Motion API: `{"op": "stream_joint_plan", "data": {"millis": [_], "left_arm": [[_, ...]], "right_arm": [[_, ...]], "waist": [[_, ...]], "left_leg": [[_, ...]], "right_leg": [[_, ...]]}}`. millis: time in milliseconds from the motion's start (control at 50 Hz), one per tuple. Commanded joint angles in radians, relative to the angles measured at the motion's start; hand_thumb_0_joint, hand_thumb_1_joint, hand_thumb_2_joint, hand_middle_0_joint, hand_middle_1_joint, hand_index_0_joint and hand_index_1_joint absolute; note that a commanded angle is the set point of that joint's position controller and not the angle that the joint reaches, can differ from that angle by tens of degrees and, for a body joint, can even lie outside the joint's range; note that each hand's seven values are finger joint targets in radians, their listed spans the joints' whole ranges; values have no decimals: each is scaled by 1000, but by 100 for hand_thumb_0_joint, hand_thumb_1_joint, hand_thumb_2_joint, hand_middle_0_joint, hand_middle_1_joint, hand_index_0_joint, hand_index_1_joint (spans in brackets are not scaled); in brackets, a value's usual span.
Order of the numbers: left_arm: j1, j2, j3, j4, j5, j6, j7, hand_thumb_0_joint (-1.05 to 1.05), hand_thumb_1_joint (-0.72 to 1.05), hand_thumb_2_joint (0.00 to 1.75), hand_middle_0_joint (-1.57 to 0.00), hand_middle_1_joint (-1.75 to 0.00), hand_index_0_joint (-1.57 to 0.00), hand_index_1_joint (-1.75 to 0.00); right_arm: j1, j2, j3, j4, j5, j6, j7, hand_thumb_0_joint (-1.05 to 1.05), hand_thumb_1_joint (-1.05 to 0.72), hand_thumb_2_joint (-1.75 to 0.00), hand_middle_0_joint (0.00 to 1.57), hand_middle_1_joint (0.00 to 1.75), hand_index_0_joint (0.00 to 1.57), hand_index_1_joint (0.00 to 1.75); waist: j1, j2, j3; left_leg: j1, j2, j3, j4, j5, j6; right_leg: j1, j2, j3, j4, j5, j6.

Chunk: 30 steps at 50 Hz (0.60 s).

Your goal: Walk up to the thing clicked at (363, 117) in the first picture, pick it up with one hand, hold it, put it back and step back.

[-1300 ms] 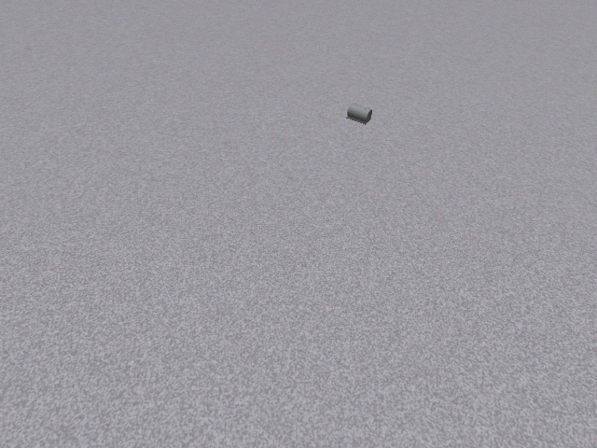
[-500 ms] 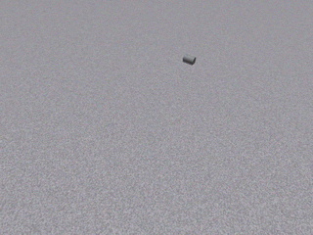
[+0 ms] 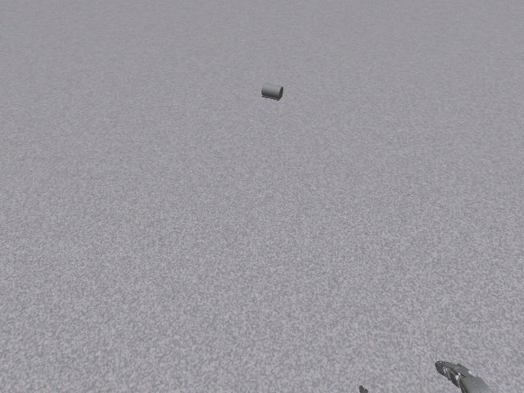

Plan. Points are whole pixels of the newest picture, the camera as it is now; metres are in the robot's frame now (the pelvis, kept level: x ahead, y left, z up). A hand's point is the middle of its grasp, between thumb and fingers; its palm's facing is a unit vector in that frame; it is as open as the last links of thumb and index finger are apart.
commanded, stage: walk up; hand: left
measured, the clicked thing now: (272, 90) +2.13 -0.12 -0.73
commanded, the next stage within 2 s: none
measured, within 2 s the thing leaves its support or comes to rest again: neither
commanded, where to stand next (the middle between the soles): +1.89 +0.30 m, yaw -97 degrees
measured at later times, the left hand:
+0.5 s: hand (178, 238) +0.47 +0.19 -0.13, palm faces -0.33 -0.85 -0.41, open 7.4 cm
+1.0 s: hand (194, 125) +0.89 +0.20 -0.12, palm faces -0.71 -0.51 -0.49, open 7.4 cm
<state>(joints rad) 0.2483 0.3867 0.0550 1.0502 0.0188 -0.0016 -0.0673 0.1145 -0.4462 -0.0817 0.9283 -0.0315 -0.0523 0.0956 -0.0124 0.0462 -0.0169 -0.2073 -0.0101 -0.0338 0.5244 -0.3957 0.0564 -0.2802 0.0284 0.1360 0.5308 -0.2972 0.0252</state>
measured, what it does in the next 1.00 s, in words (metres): walks ahead, turning right: right foot, then left foot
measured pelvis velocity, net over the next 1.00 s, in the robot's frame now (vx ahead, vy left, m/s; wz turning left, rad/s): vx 0.58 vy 0.08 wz -0.81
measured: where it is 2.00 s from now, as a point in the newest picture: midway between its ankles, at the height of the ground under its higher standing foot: (258, 204)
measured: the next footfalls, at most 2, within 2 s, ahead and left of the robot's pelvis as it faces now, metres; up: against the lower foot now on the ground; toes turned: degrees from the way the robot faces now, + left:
right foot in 0.32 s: +0.28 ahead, -0.20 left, +0.00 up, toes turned -26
left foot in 0.72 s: +0.67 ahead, +0.09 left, +0.00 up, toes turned -35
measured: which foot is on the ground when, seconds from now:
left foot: down 0.00-0.38, up 0.40-0.70, down 0.72-1.00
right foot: down 0.00-0.00, up 0.02-0.30, down 0.32-0.72, up 0.74-1.00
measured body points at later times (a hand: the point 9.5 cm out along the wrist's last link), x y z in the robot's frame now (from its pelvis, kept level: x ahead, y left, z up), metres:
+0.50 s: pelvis +0.26 -0.01 -0.02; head +0.25 -0.03 +0.43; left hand +0.49 +0.23 -0.10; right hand +0.21 -0.34 -0.14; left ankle +0.25 +0.15 -0.66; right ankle +0.25 -0.18 -0.73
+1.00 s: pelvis +0.58 +0.08 +0.01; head +0.61 +0.06 +0.46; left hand +0.93 +0.22 -0.09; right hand +0.31 -0.13 -0.09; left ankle +0.64 +0.12 -0.73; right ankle +0.52 -0.02 -0.65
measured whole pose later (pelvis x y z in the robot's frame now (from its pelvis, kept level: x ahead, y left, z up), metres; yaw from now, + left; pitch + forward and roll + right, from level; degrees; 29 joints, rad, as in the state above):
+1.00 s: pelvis +0.58 +0.08 +0.01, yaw -46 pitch +1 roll -1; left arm 0.22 0.51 0.06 0.93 -0.02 -0.03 0.02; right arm 0.40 -0.44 -0.12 0.83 -0.06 0.01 0.08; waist -0.15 0.00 0.04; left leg -0.25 0.01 0.21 0.46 -0.25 0.06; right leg -0.61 -0.02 -0.06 1.12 -0.26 -0.02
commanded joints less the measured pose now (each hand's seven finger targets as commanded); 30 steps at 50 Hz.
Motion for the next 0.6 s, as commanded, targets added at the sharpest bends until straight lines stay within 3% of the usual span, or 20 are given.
{"op": "stream_joint_plan", "data": {"millis": [0, 20, 40, 100, 180, 220, 260, 280, 300, 320, 340, 360, 380, 400, 420, 440, 480, 500, 540, 580], "left_arm": [[-331, 190, 20, -237, 0, -54, 23, 0, 90, 90, -20, -30, -20, -30], [-257, 235, 30, -232, 2, -56, 19, 0, 90, 90, -20, -30, -20, -30], [-246, 257, 28, -191, -9, -64, 15, 0, 90, 90, -20, -30, -20, -30], [-167, 278, 38, -129, -34, -55, -18, 0, 90, 90, -20, -30, -20, -30], [-317, 234, 15, -187, -32, -60, -23, 0, 90, 90, -20, -30, -20, -30], [-350, 221, 15, -193, -33, -63, -19, 0, 90, 90, -20, -30, -20, -30], [-241, 240, 26, -157, -37, -61, -5, 0, 90, 90, -20, -30, -20, -30], [-136, 257, 35, -136, -37, -58, 4, 0, 90, 90, -20, -30, -20, -30], [40, 284, 55, -86, -37, -55, 17, 0, 90, 90, -20, -30, -20, -30], [246, 341, 89, -39, -25, -55, 37, 0, 90, 90, -20, -30, -20, -30], [351, 454, 127, -26, -21, -47, 57, 0, 90, 90, -20, -30, -20, -30], [314, 482, 129, -58, -25, -42, 75, 0, 90, 90, -20, -30, -20, -30], [203, 486, 132, -106, -11, -45, 93, 0, 90, 90, -20, -30, -20, -30], [96, 424, 108, -146, -22, -47, 103, 0, 90, 90, -20, -30, -20, -30], [13, 379, 90, -175, -34, -53, 109, 0, 90, 90, -20, -30, -20, -30], [-23, 350, 72, -186, -40, -64, 112, 0, 90, 90, -20, -30, -20, -30], [-159, 352, 70, -204, -35, -100, 100, 0, 90, 90, -20, -30, -20, -30], [-202, 367, 75, -222, -37, -113, 96, 0, 90, 90, -20, -30, -20, -30], [-242, 408, 83, -238, -31, -134, 99, 0, 90, 90, -20, -30, -20, -30], [-235, 412, 83, -236, -26, -141, 104, 0, 90, 90, -20, -30, -20, -30]], "right_arm": [[71, -300, -97, -75, 0, -22, -36, 0, -90, -90, 20, 30, 20, 30], [-25, -306, -90, -107, 6, -28, -32, 0, -90, -90, 20, 30, 20, 30], [-26, -260, -77, -101, 4, -35, -31, 0, -90, -90, 20, 30, 20, 30], [-69, -221, -69, -99, -8, -52, -26, 0, -90, -90, 20, 30, 20, 30], [30, -247, -72, -76, 7, -45, 1, 0, -90, -90, 20, 30, 20, 30], [34, -250, -67, -89, 5, -35, 7, 0, -90, -90, 20, 30, 20, 30], [11, -257, -67, -118, 7, -28, 3, 0, -90, -90, 20, 30, 20, 30], [-4, -262, -71, -134, 8, -27, -1, 0, -90, -90, 20, 30, 20, 30], [-32, -261, -71, -160, 2, -25, -7, 0, -90, -90, 20, 30, 20, 30], [17, -228, -56, -172, 2, -28, -10, 0, -90, -90, 20, 30, 20, 30], [29, -209, -43, -207, 27, -34, -7, 0, -90, -90, 20, 30, 20, 30], [-2, -246, -35, -234, 33, -34, 0, 0, -90, -90, 20, 30, 20, 30], [-82, -274, -31, -244, 30, -31, -1, 0, -90, -90, 20, 30, 20, 30], [-156, -264, -33, -231, 29, -36, 5, 0, -90, -90, 20, 30, 20, 30], [-134, -234, -25, -223, 22, -39, 14, 0, -90, -90, 20, 30, 20, 30], [-72, -208, -22, -212, 12, -37, 26, 0, -90, -90, 20, 30, 20, 30], [27, -210, -32, -204, -6, -1, 41, 0, -90, -90, 20, 30, 20, 30], [69, -208, -36, -197, -13, 12, 52, 0, -90, -90, 20, 30, 20, 30], [96, -222, -50, -202, -14, 38, 73, 0, -90, -90, 20, 30, 20, 30], [130, -211, -59, -200, -19, 50, 84, 0, -90, -90, 20, 30, 20, 30]], "waist": [[-142, 131, 5], [-73, 130, -18], [-70, 46, -10], [-20, 83, 36], [-94, 68, 85], [-87, 70, 110], [-24, 69, 67], [32, 61, 10], [125, 21, -54], [209, -84, -161], [248, -285, -226], [224, -349, -264], [204, -278, -234], [166, -103, -97], [103, -28, 4], [49, -35, 67], [-63, -98, 145], [-82, -149, 136], [-110, -252, 123], [-123, -295, 71]], "left_leg": [[516, 474, -475, -440, -277, 122], [415, 507, -455, -444, -223, 168], [381, 449, -354, -442, -164, 152], [335, 287, -69, -374, -72, 87], [314, 222, 85, -356, 96, 47], [220, 211, 149, -316, 180, 25], [106, 194, 224, -169, 430, -2], [68, 176, 244, -21, 600, -8], [-69, 144, 265, 201, 712, -31], [-240, 98, 230, 484, 620, -46], [-561, -26, 155, 792, 278, -100], [-753, -44, -32, 856, -153, -113], [-785, 60, -183, 932, -194, -99], [-729, 120, -182, 870, -86, -91], [-629, 134, -143, 769, 10, -60], [-543, 136, -102, 694, 47, -42], [-326, 169, -75, 532, 83, -30], [-261, 146, -28, 481, 119, -37], [-189, 140, 22, 405, 172, -61], [-48, 140, 58, 358, 302, -90]], "right_leg": [[-778, -48, -129, 425, -190, -41], [-646, -126, -111, 460, -163, -38], [-585, -155, -100, 428, -120, -36], [-466, -184, -141, 365, -13, -34], [-406, -148, -257, 170, 127, -40], [-291, -123, -323, 104, 183, -49], [-51, -75, -386, 93, 174, -73], [89, -37, -423, 100, 140, -88], [332, -23, -435, 98, 125, -112], [597, -40, -333, 96, 2, -136], [810, -313, 270, -14, -125, -306], [871, -475, 695, -156, -250, -426], [760, -525, 768, -221, -421, -446], [534, -462, 584, -279, -414, -380], [360, -368, 398, -266, -311, -299], [202, -319, 307, -264, -190, -251], [-169, -251, 140, -338, -257, -184], [-248, -212, 81, -354, -284, -172], [-363, -204, 26, -382, -340, -169], [-456, -172, -35, -359, -297, -162]]}}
